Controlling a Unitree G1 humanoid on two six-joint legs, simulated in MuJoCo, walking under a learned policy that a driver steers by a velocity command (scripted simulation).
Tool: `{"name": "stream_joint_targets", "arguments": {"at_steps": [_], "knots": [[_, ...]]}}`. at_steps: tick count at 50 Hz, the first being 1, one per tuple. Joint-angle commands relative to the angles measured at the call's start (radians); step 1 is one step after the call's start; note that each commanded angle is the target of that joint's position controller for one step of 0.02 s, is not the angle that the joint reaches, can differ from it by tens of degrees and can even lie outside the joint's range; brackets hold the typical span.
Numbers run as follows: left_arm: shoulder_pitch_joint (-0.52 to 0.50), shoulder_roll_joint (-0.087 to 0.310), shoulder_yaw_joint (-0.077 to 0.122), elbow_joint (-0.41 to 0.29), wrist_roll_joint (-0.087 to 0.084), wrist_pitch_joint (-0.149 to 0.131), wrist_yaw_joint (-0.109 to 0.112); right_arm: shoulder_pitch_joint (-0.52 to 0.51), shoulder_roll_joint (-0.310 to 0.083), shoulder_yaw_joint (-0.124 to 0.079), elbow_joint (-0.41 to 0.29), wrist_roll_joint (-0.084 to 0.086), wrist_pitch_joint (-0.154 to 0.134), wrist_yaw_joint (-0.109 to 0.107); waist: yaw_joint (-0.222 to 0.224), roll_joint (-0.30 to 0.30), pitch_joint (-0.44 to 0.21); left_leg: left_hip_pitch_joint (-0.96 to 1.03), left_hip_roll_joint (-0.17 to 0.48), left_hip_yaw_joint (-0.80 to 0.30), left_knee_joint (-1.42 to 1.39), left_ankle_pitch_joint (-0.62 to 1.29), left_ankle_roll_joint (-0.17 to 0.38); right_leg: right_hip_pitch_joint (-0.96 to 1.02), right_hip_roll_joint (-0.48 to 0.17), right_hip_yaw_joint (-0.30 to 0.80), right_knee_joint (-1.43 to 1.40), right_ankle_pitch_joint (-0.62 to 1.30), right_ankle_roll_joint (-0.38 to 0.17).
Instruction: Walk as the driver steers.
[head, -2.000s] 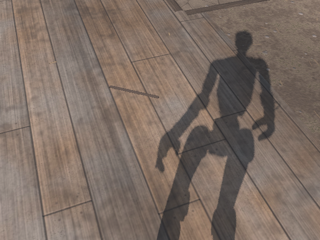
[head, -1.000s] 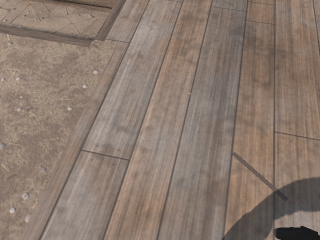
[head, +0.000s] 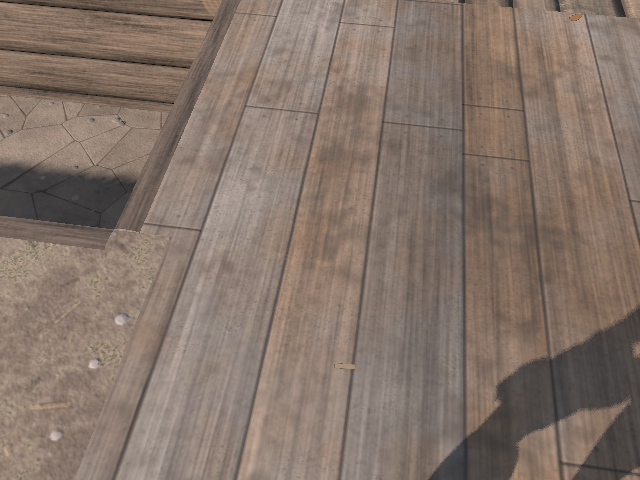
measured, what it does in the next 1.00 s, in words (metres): steps on the spot, turning right: right foot, then left foot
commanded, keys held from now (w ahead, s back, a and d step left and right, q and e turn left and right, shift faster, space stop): e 0.24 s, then w+e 0.04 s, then e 0.18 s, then no key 0.54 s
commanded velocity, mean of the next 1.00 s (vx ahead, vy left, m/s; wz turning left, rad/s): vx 0.04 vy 0.00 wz -0.37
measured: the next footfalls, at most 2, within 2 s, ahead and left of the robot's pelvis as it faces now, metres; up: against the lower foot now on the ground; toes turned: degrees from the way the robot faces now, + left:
right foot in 0.46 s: +0.02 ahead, -0.11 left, +0.00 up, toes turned -18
left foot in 0.88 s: +0.10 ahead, +0.07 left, +0.00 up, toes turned -22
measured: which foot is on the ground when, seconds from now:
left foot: down 0.00-0.44, up 0.46-0.86, down 0.88-1.00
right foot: down 0.00-0.02, up 0.04-0.44, down 0.46-1.00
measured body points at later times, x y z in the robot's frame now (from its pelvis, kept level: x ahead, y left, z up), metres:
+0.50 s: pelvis +0.01 -0.02 +0.00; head +0.02 -0.05 +0.45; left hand +0.21 +0.20 -0.10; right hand +0.02 -0.31 -0.13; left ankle +0.08 +0.10 -0.71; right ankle -0.02 -0.09 -0.73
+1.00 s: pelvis +0.02 -0.02 +0.01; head +0.03 -0.02 +0.46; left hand +0.20 +0.17 -0.13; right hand +0.01 -0.29 -0.12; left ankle +0.06 +0.09 -0.73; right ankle -0.02 -0.10 -0.73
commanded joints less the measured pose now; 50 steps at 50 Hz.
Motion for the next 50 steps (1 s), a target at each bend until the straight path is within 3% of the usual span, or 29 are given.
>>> {"name": "stream_joint_targets", "arguments": {"at_steps": [1, 2, 3, 4, 5, 7, 9, 12, 14, 15, 19, 21, 22, 23, 24, 25, 27, 29, 32, 37, 40, 42, 43, 44, 45, 46, 47, 50], "knots": [[-0.003, 0.054, 0.015, -0.108, -0.016, -0.007, 0.011, 0.217, -0.24, -0.062, -0.027, -0.018, -0.031, -0.026, -0.075, 0.158, -0.189, 0.399, 0.355, -0.288, -0.135, 0.576, 0.1, -0.18, -0.08, 0.07, 0.363, 0.109, -0.006], [0.088, 0.078, 0.027, -0.096, -0.01, 0.017, 0.021, 0.194, -0.249, -0.07, -0.029, 0.015, -0.005, -0.018, -0.057, 0.295, -0.265, 0.418, 0.474, -0.459, -0.152, 0.718, 0.248, -0.296, 0.036, -0.046, 0.546, -0.377, 0.012], [0.084, 0.132, 0.039, -0.068, 0.014, 0.033, 0.021, 0.164, -0.186, -0.056, -0.053, 0.017, 0.008, -0.014, -0.043, 0.131, -0.217, 0.365, 0.44, -0.404, -0.18, 0.576, 0.268, -0.325, -0.027, -0.009, 0.667, -0.341, 0.017], [0.026, 0.132, 0.045, -0.067, 0.019, 0.044, 0.012, 0.107, -0.132, -0.042, -0.067, 0.012, 0.013, -0.017, -0.04, 0.06, -0.145, 0.289, 0.374, -0.302, -0.2, 0.425, 0.243, -0.336, -0.057, -0.002, 0.694, -0.257, 0.03], [-0.003, 0.119, 0.046, -0.077, 0.016, 0.055, 0.005, 0.053, -0.113, -0.034, -0.08, 0.001, 0.022, -0.022, -0.024, 0.059, -0.101, 0.227, 0.319, -0.217, -0.231, 0.314, 0.209, -0.333, -0.082, -0.007, 0.682, -0.2, 0.05], [-0.02, 0.106, 0.042, -0.087, 0.02, 0.076, -0.009, 0.035, -0.126, -0.038, -0.085, -0.008, 0.025, -0.027, -0.023, 0.12, -0.076, 0.179, 0.258, -0.108, -0.251, 0.272, 0.194, -0.319, -0.087, -0.036, 0.683, -0.123, 0.084], [-0.031, 0.103, 0.04, -0.099, 0.011, 0.085, -0.017, 0.059, -0.133, -0.043, -0.079, -0.01, 0.022, -0.023, -0.031, 0.114, -0.098, 0.195, 0.261, -0.064, -0.248, 0.277, 0.205, -0.313, -0.084, -0.048, 0.65, -0.101, 0.1], [-0.088, 0.094, 0.032, -0.13, 0.013, 0.096, -0.028, 0.077, -0.152, -0.052, -0.073, -0.01, 0.024, -0.018, -0.051, 0.118, -0.101, 0.219, 0.288, -0.038, -0.258, 0.173, 0.217, -0.318, -0.109, -0.063, 0.542, -0.089, 0.104], [-0.125, 0.094, 0.025, -0.155, 0.017, 0.099, -0.045, 0.089, -0.177, -0.063, -0.074, -0.014, 0.026, -0.006, -0.071, 0.142, -0.109, 0.209, 0.3, -0.043, -0.312, -0.144, 0.205, -0.288, -0.13, -0.086, 0.438, -0.083, 0.089], [-0.152, 0.095, 0.023, -0.17, 0.016, 0.099, -0.054, 0.075, -0.187, -0.068, -0.077, -0.015, 0.028, -0.002, -0.075, 0.149, -0.09, 0.187, 0.304, -0.035, -0.322, -0.192, 0.198, -0.264, -0.131, -0.1, 0.387, -0.088, 0.082], [-0.173, 0.093, 0.018, -0.2, 0.004, 0.086, -0.058, 0.083, -0.219, -0.084, -0.071, -0.018, 0.035, 0.011, -0.082, 0.132, -0.09, 0.18, 0.325, 0.022, -0.253, -0.082, 0.178, -0.159, -0.114, -0.152, 0.217, -0.099, 0.044], [-0.108, 0.087, 0.018, -0.19, 0.003, 0.072, -0.053, 0.072, -0.228, -0.091, -0.068, -0.006, 0.043, 0.016, -0.039, 0.109, -0.105, 0.138, 0.315, 0.08, -0.15, -0.019, 0.124, -0.03, -0.094, -0.167, 0.032, 0.002, 0.013], [-0.066, 0.111, 0.025, -0.175, 0.008, 0.061, -0.043, 0.099, -0.211, -0.092, -0.057, -0.006, 0.049, 0.02, -0.025, 0.039, -0.102, 0.074, 0.287, 0.129, -0.05, -0.066, 0.058, 0.049, -0.102, -0.102, -0.093, 0.068, -0.003], [-0.048, 0.194, 0.041, -0.182, 0.021, 0.048, -0.027, 0.132, -0.142, -0.078, -0.068, -0.012, 0.058, 0.03, -0.031, -0.212, -0.072, -0.097, 0.177, 0.228, 0.213, -0.305, -0.023, 0.107, -0.323, 0.219, -0.268, 0.053, -0.05], [-0.037, 0.33, 0.075, -0.195, 0.02, 0.049, -0.022, 0.047, -0.109, -0.063, -0.141, -0.01, 0.071, 0.013, -0.011, -0.325, -0.001, -0.26, 0.018, 0.148, 0.345, -0.497, -0.055, 0.009, -0.51, 0.471, -0.278, 0.257, -0.196], [-0.027, 0.266, 0.066, -0.187, 0.022, 0.049, -0.015, 0.01, -0.146, -0.068, -0.133, -0.012, 0.081, 0.007, 0.002, -0.179, 0.0, -0.246, 0.057, 0.043, 0.457, -0.444, -0.049, 0.004, -0.475, 0.38, -0.253, 0.315, -0.222], [-0.155, 0.169, 0.031, -0.203, 0.014, 0.046, -0.005, 0.077, -0.143, -0.072, -0.087, 0.012, 0.075, 0.018, -0.078, -0.141, -0.008, -0.188, 0.068, 0.007, 0.458, -0.279, -0.035, -0.011, -0.34, 0.205, -0.237, 0.37, -0.158], [-0.183, 0.128, 0.015, -0.211, 0.004, 0.033, 0.003, 0.133, -0.161, -0.08, -0.049, -0.011, 0.072, 0.024, -0.088, -0.149, -0.073, -0.146, 0.05, 0.027, 0.5, -0.217, -0.036, 0.051, -0.293, 0.126, -0.199, 0.589, -0.145], [-0.136, 0.121, 0.007, -0.189, 0.001, 0.02, 0.005, 0.124, -0.134, -0.072, -0.042, 0.0, 0.083, 0.027, -0.074, -0.101, -0.098, -0.124, 0.046, 0.02, 0.457, -0.209, -0.044, 0.109, -0.305, 0.116, -0.184, 0.668, -0.149], [-0.104, 0.123, -0.004, -0.151, 0.013, 0.019, 0.014, 0.085, -0.109, -0.057, -0.035, 0.003, 0.093, 0.017, -0.038, -0.132, -0.063, -0.029, 0.036, 0.019, 0.238, -0.245, -0.03, 0.1, -0.315, 0.138, -0.172, 0.597, -0.157], [-0.118, 0.125, -0.01, -0.13, 0.018, 0.018, 0.015, 0.097, -0.103, -0.052, -0.018, 0.012, 0.088, 0.003, -0.039, -0.129, -0.061, 0.078, 0.018, 0.026, 0.114, -0.264, -0.013, 0.055, -0.317, 0.158, -0.148, 0.626, -0.158], [-0.146, 0.119, -0.017, -0.116, 0.011, 0.017, 0.019, 0.128, -0.09, -0.045, 0.004, 0.015, 0.079, -0.006, -0.067, -0.107, -0.066, 0.172, 0.011, 0.032, -0.047, -0.179, 0.0, 0.032, -0.302, 0.165, -0.12, 0.61, -0.134], [-0.163, 0.113, -0.02, -0.11, 0.003, 0.016, 0.021, 0.154, -0.081, -0.039, 0.019, 0.01, 0.069, -0.009, -0.092, -0.081, -0.071, 0.269, 0.029, 0.015, -0.189, -0.013, 0.007, -0.011, -0.287, 0.162, -0.109, 0.554, -0.098], [-0.152, 0.083, -0.032, -0.107, 0.001, 0.009, 0.021, 0.166, -0.108, -0.041, 0.03, -0.003, 0.054, -0.013, -0.085, -0.033, -0.099, 0.38, 0.104, -0.068, -0.234, 0.12, 0.017, -0.068, -0.258, 0.158, -0.103, 0.446, -0.051], [-0.094, 0.073, -0.031, -0.097, 0.005, 0.006, 0.017, 0.159, -0.169, -0.046, 0.027, -0.013, 0.042, -0.014, -0.03, 0.053, -0.106, 0.419, 0.212, -0.167, -0.21, 0.3, 0.044, -0.101, -0.185, 0.105, -0.086, 0.275, -0.026], [-0.066, 0.055, -0.034, -0.059, 0.001, 0.018, 0.018, 0.09, -0.165, -0.044, 0.035, 0.01, 0.041, -0.003, -0.009, 0.131, -0.075, 0.283, 0.225, -0.168, -0.188, 0.297, 0.094, -0.017, -0.127, 0.062, -0.154, 0.134, -0.014], [-0.083, 0.08, -0.032, -0.036, 0.01, 0.023, 0.021, 0.059, -0.116, -0.033, 0.029, 0.01, 0.037, 0.007, -0.025, 0.103, -0.049, 0.248, 0.186, -0.144, -0.202, 0.201, 0.075, 0.019, -0.136, 0.071, -0.175, 0.16, -0.008], [-0.121, 0.103, -0.021, -0.002, 0.005, 0.019, 0.018, 0.105, -0.112, -0.029, 0.075, 0.012, 0.03, 0.002, -0.061, 0.067, -0.034, 0.262, 0.122, -0.09, -0.214, 0.132, 0.039, 0.035, -0.162, 0.084, -0.171, 0.28, -0.009]]}}
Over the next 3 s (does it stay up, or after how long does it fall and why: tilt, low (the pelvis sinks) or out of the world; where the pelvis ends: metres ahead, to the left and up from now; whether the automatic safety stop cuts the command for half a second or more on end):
stays up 0.73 -0.17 0.00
